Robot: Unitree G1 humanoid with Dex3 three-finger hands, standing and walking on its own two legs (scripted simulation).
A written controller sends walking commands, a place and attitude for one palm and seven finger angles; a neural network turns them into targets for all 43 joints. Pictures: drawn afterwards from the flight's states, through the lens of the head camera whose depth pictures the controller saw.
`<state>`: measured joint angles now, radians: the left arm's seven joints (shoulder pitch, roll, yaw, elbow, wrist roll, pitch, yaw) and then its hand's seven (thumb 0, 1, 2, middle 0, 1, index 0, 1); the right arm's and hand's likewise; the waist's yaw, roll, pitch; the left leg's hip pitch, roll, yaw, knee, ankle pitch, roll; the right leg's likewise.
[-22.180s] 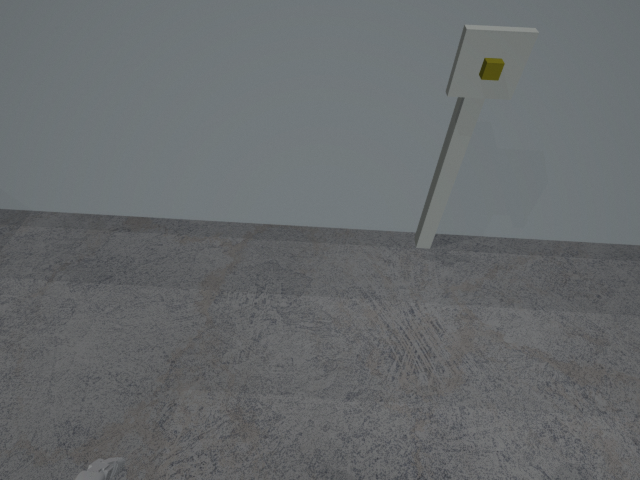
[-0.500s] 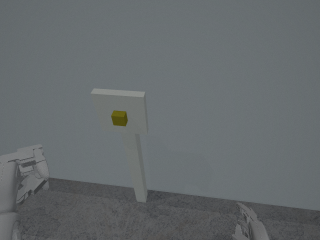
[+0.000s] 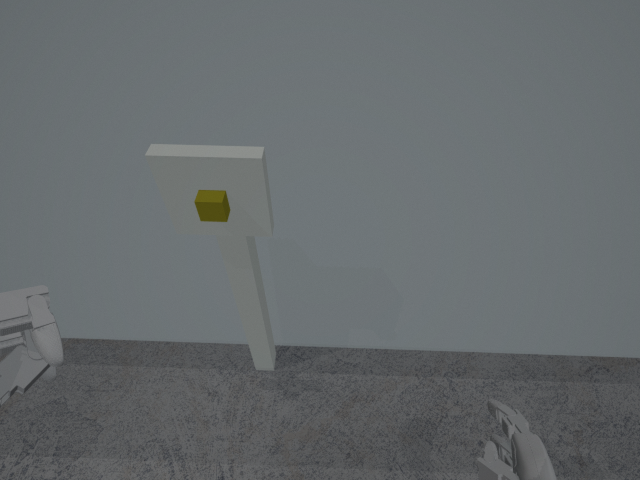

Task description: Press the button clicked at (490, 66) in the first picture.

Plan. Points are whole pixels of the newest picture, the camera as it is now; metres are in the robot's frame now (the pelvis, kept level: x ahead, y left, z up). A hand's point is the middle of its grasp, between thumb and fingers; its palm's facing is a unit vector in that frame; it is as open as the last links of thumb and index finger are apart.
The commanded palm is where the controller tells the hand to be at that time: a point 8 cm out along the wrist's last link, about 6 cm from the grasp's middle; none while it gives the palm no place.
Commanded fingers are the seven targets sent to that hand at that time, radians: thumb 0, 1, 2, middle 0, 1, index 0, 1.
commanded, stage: step back with the hand held close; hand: left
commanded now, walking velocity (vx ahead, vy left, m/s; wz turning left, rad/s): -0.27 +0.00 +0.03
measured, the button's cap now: (213, 204) +0.52 +0.21 +0.02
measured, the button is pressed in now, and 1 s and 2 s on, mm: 0 0 0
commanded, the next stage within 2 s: stop stepping back and stand still in 1.20 s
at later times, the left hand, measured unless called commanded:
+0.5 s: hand (13, 406) +0.15 +0.25 +0.17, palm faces +0.44 -0.76 -0.49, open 3.1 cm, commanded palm +0.08 +0.28 +0.18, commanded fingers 0.00 0.90 0.90 -1.30 -1.50 -1.30 -1.50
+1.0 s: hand out of the picture +0.09 +0.22 +0.17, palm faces +0.39 -0.82 -0.42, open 3.1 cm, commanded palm +0.03 +0.25 +0.18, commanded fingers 0.00 0.90 0.90 -1.30 -1.50 -1.30 -1.50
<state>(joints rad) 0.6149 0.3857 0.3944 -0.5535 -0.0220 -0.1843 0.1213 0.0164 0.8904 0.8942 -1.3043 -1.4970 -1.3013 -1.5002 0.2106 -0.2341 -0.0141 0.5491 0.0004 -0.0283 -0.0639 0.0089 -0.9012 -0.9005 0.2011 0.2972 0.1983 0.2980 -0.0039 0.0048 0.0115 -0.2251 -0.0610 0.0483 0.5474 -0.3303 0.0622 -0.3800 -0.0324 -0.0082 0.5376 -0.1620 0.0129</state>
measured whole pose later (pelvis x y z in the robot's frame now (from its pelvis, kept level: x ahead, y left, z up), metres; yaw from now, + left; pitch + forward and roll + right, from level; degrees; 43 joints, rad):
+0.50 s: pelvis -0.04 -0.01 -0.01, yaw +1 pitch +0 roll +0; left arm 0.58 0.39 0.44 -0.59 0.02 -0.25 0.14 0.02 0.89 0.89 -1.31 -1.50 -1.30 -1.50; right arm 0.25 -0.21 0.00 0.55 -0.01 -0.08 -0.07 0.01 -0.90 -0.90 0.20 0.30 0.20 0.30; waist -0.01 -0.04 0.02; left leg -0.36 -0.05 0.03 0.69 -0.33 0.06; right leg -0.45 0.01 0.05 0.64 -0.18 0.02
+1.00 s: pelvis -0.11 -0.02 +0.00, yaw -2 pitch +5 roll -2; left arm 0.55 0.36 0.41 -0.60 -0.02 -0.29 0.14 0.02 0.89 0.90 -1.31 -1.50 -1.30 -1.50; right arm 0.14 -0.16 0.02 0.64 -0.04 -0.15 -0.04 0.01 -0.90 -0.90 0.20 0.30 0.20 0.30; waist 0.05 -0.04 0.00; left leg -0.49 0.04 0.05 0.53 -0.13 0.03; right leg -0.22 0.04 0.03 0.49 -0.36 0.00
